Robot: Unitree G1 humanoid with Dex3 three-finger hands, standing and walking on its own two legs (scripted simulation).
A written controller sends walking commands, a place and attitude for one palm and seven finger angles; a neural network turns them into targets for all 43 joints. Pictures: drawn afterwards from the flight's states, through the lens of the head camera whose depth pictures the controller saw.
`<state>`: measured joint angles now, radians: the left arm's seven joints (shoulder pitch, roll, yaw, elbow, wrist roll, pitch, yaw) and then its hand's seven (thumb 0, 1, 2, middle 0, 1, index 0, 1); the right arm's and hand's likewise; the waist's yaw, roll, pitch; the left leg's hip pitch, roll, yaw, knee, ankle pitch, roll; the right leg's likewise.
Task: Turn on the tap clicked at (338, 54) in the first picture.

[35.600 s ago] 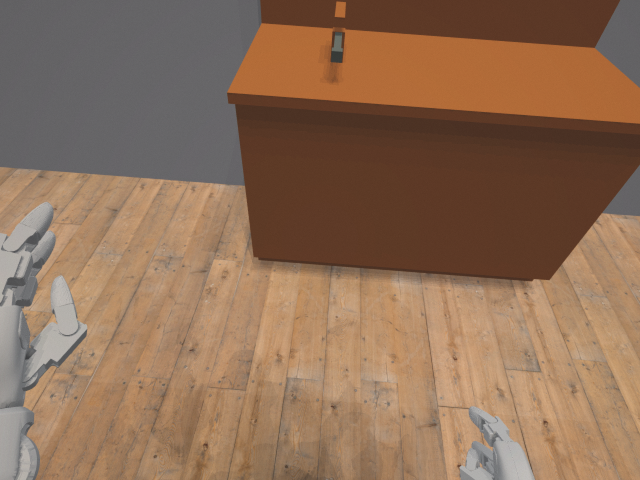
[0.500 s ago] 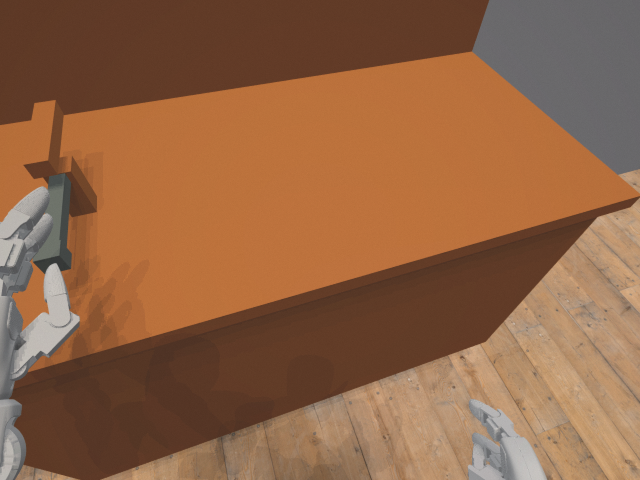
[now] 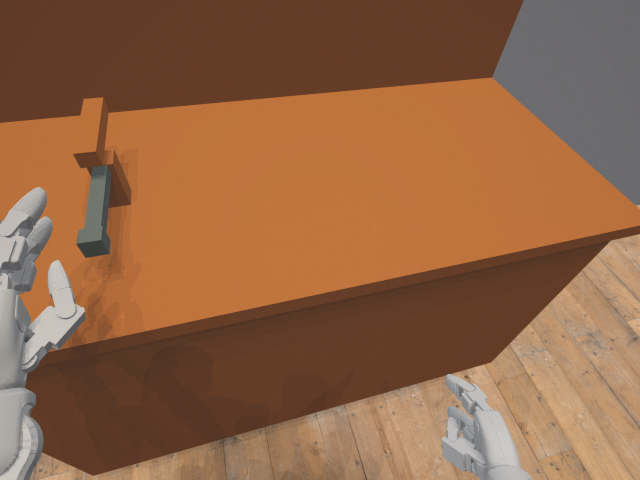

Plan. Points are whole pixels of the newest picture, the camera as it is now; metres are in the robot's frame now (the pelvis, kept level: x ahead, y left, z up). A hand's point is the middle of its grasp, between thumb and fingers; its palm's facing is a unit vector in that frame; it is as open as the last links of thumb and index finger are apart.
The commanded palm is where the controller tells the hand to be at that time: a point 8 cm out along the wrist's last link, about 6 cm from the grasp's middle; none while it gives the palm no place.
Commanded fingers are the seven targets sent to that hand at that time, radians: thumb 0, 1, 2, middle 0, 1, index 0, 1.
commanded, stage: come to a stop and stand still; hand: left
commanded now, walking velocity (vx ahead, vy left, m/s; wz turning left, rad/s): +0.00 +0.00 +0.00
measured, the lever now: (94, 241) +0.35 +0.33 +0.08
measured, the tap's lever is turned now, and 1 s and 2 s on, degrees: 0 0 0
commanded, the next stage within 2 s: look again from close up in 1.20 s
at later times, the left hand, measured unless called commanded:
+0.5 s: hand (120, 322) +0.22 +0.22 +0.14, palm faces +0.32 -0.85 -0.41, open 7.4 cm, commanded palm +0.17 +0.25 +0.18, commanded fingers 0.00 0.90 0.90 -0.20 -0.30 -0.20 -0.30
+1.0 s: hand (103, 298) +0.23 +0.23 +0.16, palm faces +0.39 -0.85 -0.35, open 7.4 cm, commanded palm +0.17 +0.26 +0.18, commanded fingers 0.00 0.90 0.90 -0.20 -0.30 -0.20 -0.30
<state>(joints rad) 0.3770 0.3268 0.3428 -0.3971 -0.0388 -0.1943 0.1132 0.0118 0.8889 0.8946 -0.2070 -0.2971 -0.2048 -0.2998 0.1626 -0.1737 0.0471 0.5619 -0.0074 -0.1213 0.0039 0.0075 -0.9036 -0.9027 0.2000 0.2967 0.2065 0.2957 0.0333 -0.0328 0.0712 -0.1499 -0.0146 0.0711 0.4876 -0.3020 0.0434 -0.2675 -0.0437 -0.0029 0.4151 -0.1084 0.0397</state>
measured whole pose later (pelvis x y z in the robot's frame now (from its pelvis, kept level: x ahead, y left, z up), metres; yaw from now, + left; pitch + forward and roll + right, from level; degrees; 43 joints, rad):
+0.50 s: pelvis +0.00 -0.02 +0.00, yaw +0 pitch -3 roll +0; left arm 0.45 0.37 0.34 -0.37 -0.04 -0.24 0.08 0.01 0.88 0.89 -0.21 -0.30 -0.21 -0.30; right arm 0.24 -0.19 0.01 0.59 0.01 -0.14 -0.02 0.01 -0.90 -0.90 0.20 0.30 0.20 0.30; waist 0.00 -0.02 0.07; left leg -0.14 0.01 0.07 0.50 -0.32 0.01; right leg -0.29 -0.02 -0.01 0.49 -0.16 0.01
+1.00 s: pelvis +0.01 -0.02 +0.00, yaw +0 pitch -3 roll -1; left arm 0.38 0.35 0.36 -0.45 -0.02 -0.23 0.11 0.01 0.89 0.89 -0.21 -0.30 -0.21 -0.30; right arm 0.24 -0.18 0.02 0.58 0.00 -0.17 -0.01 0.01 -0.90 -0.90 0.20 0.30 0.21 0.30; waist 0.03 -0.05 0.10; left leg -0.12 0.01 0.07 0.48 -0.31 0.02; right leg -0.25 -0.02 -0.01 0.41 -0.12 0.02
